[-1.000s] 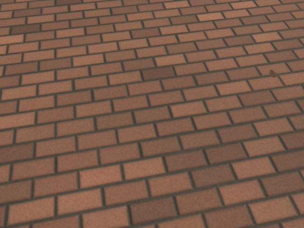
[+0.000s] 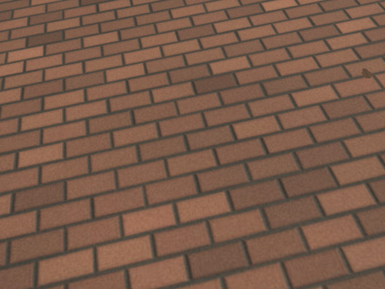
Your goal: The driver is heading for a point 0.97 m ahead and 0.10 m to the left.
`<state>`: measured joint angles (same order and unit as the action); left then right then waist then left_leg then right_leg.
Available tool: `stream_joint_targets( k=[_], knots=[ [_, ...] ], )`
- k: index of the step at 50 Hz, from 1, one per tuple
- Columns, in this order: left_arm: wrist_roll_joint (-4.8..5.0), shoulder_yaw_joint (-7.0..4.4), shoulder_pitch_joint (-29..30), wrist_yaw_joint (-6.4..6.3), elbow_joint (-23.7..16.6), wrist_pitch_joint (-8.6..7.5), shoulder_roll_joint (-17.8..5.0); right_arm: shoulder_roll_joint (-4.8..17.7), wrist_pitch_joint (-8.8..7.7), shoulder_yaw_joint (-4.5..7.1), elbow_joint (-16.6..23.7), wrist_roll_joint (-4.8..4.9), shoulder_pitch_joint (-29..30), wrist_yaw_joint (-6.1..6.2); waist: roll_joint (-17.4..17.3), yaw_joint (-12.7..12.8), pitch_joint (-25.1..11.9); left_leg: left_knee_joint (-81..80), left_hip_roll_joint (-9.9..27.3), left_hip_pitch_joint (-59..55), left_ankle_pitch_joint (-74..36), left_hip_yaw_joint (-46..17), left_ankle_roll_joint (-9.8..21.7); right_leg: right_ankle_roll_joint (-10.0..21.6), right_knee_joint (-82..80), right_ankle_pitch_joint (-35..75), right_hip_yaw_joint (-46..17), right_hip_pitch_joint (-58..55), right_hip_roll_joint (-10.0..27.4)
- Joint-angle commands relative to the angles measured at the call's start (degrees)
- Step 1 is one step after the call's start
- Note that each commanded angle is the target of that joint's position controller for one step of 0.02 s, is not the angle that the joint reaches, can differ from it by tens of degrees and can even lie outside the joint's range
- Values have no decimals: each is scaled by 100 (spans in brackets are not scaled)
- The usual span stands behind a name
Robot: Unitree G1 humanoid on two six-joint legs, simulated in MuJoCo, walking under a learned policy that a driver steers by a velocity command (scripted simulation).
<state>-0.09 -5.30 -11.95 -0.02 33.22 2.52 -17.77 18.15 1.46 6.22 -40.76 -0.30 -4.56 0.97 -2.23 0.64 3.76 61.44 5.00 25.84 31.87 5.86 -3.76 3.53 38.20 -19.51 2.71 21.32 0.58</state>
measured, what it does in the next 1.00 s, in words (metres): walks ahead, turning left: left foot, then right foot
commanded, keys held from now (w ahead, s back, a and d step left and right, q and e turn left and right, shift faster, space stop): e+shift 0.12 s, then q+shift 0.50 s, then w+q+shift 0.28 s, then w+shift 0.02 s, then w+e+shift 0.08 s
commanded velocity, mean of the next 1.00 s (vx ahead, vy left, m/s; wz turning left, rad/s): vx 0.19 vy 0.00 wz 0.29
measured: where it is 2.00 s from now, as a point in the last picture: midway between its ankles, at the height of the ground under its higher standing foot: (155, 159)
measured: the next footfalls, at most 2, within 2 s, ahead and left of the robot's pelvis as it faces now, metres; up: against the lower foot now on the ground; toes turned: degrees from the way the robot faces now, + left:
left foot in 0.38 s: +0.11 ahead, +0.13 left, +0.00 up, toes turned -6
right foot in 0.70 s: +0.10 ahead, -0.11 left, +0.00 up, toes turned +15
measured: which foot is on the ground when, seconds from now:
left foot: up 0.00-0.36, down 0.38-0.70, up 0.72-1.00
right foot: down 0.00-0.44, up 0.46-0.68, down 0.70-1.00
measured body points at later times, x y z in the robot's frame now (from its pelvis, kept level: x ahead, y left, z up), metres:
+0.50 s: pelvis +0.04 +0.01 +0.00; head +0.08 +0.02 +0.45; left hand +0.26 +0.25 -0.08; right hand +0.14 -0.28 -0.09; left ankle +0.07 +0.14 -0.72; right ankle +0.00 -0.09 -0.70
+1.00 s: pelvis +0.13 +0.01 +0.02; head +0.14 -0.01 +0.47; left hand +0.02 +0.28 -0.08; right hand +0.40 -0.16 -0.08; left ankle +0.14 +0.21 -0.61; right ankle +0.07 -0.12 -0.72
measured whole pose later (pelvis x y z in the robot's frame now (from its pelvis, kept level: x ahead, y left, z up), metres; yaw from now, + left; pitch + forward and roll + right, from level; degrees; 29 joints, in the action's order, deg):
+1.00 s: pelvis +0.13 +0.01 +0.02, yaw +23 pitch +3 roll +1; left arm -2.2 -3.5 -26.6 0.2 43.3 -4.9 -16.4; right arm 19.1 2.4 5.1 -37.4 -2.6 -9.7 -4.8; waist -2.5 4.2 -3.9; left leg 69.0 -0.1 45.3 5.2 -7.5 -0.7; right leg 0.6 17.1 -18.9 7.1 0.9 1.7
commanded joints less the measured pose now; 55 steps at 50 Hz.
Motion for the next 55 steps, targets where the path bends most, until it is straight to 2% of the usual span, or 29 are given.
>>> stream_joint_targets(
  k=[1,3,8,13,15,18,20,21,22,23,24,25,27,28,31,33,34,35,36,37,38,39,40,42,43,46,50,53,55],
  knots=[
    [132,-310,-213,-82,-350,-264,-1115,467,-208,82,729,-8,712,102,637,87,-872,949,-199,2080,-483,-1089,118,1206,-1833,2520,-2621,-2052,1534],
    [141,-209,275,-193,-523,-185,-929,543,-230,119,626,-71,464,105,733,-177,-929,678,-324,1564,-1122,-1096,96,994,-1794,2812,-2278,-1590,1216],
    [68,-161,234,-284,-526,-149,-895,304,-191,-10,327,5,110,55,741,-110,-1186,-515,-504,1083,-1661,-1003,-162,892,-1597,2910,-1944,-1646,986],
    [-168,174,359,-145,-279,-197,-249,129,-145,-158,201,50,-8,-55,1010,57,-1043,-1599,-102,-265,-1701,-796,-118,849,-1664,2381,-1545,-925,940],
    [-219,177,400,-63,-161,-236,-354,276,-153,-141,263,98,31,-91,1089,128,-747,-1916,-156,-560,-1537,-652,0,870,-1711,1999,-1558,-722,1013],
    [-85,38,440,-124,-73,-179,-762,585,-205,-64,426,157,-16,-127,1026,53,-401,-2709,-360,-420,-1715,-417,239,802,-1356,2213,-1583,-998,1093],
    [-28,-17,212,-215,-37,-173,-764,804,-246,-16,503,126,-142,-144,580,91,-489,-3132,-166,-594,-3501,-893,503,455,-851,1764,-1366,-1180,829],
    [-144,-21,92,-250,-154,-210,-646,1107,-263,79,490,142,-187,-135,-222,332,-606,-3045,117,-796,-4676,-1563,815,146,-336,1323,-843,-925,247],
    [-206,-4,411,-281,-259,-229,-525,1102,-266,122,449,193,-463,-127,-793,134,-761,-3443,529,-999,-4674,-2446,1350,-250,388,815,-273,-509,-292],
    [-160,8,817,-292,-367,-241,-391,1069,-254,124,439,127,-743,-98,-1242,-132,-745,-3862,978,-1467,-4706,-3419,1911,-454,1051,-346,-252,277,-729],
    [-97,31,1087,-283,-499,-246,-284,1045,-297,124,363,27,-1186,-76,-1354,-420,-891,-4164,1317,-2111,-4712,-4054,2265,-499,2035,-1961,-632,1101,-795],
    [-25,17,1005,-249,-478,-241,-257,1043,-351,130,363,10,-1204,-49,-958,-366,-1014,-4069,1277,-2365,-4659,-3968,2228,-520,2745,-2088,-951,1369,-651],
    [2,16,903,-199,-403,-249,-205,983,-308,157,499,180,-639,52,-487,-79,-1030,-3881,805,-2286,-4449,-3257,1705,-565,2144,-1362,-1055,1402,-382],
    [4,22,976,-191,-387,-272,-139,885,-209,153,560,256,-459,103,-477,-72,-1028,-3874,577,-2208,-4241,-3086,1514,-630,1517,-1122,-953,1238,-378],
    [76,54,788,-76,-237,-346,36,963,63,229,685,219,-362,173,-683,-89,-1230,-3801,277,-1802,-4067,-3073,1384,-728,377,-526,-745,345,-628],
    [176,-3,363,31,-88,-389,-113,932,106,219,751,310,-362,159,-717,3,-1427,-4091,106,-1078,-999,-3244,1325,-595,-592,-167,-626,-658,-649],
    [225,-67,-22,52,44,-405,-176,938,96,185,818,329,-178,141,-787,282,-1278,-4182,-52,-270,234,-3288,1199,-495,-1211,285,-490,-1486,-628],
    [232,-175,-571,8,224,-411,-408,764,51,118,895,298,-60,124,-639,563,-1080,-3801,-333,932,748,-3074,896,-335,-1532,188,-675,-2591,-278],
    [196,-274,-1050,-70,262,-424,-794,157,2,-42,872,227,-300,79,528,584,-1201,-1823,-922,1818,729,-2120,540,-26,-1991,-1262,-2197,-3279,1134],
    [-185,-306,-708,6,153,-527,-1268,96,-156,-72,1259,320,-103,46,1665,309,-584,-619,-903,2983,-117,-2024,513,573,-2936,-2975,-4654,-2522,2313],
    [-207,-263,-145,-32,-45,-666,-1083,504,-240,-5,1218,303,-115,19,1405,54,-221,97,-413,3108,-684,-1962,529,714,-3079,-3324,-4607,-2145,2337],
    [-76,-161,102,-94,-61,-728,-747,761,-242,74,1080,249,-217,-8,1147,-26,-11,381,-314,3216,-1190,-1781,449,545,-3010,-2809,-3790,-2044,2069],
    [16,-109,93,-131,-88,-752,-603,778,-232,88,915,176,-437,-24,887,-48,-146,693,-202,3040,-1505,-1586,362,340,-2946,-2262,-3103,-2064,1764],
    [0,-54,-192,-165,57,-826,-561,571,-263,27,875,147,-476,-93,800,45,-98,1325,-84,2936,-2126,-1312,284,149,-2964,-1328,-2076,-1866,1421],
    [-289,-11,-568,-68,282,-735,-672,516,-42,-16,873,-477,-214,-410,181,65,92,1404,-306,2594,-2235,-1102,266,88,-3154,-1370,-1644,-1183,1364],
    [-229,-10,-864,22,432,-759,-655,399,101,-48,837,-220,-183,-638,771,143,187,1318,-337,2600,-2731,-1138,242,-45,-3185,-1058,-927,-1203,1239],
    [-196,30,-1598,11,853,-875,-632,372,-40,-80,847,-266,321,-617,716,343,434,254,-662,3034,-2688,-1525,349,408,-3381,-1012,-1037,-1989,1465],
    [-102,90,-1740,12,1115,-826,-527,368,-137,-190,972,-299,936,-706,936,387,528,-1259,-180,2513,-2621,-478,416,584,-3628,-319,-880,-2272,1391],
    [-122,100,-1976,6,1322,-803,-569,165,-220,-309,1092,-217,1363,-730,1064,580,622,-2024,-203,1678,-2214,-185,513,651,-3636,888,-833,-2163,1453]
  ],
)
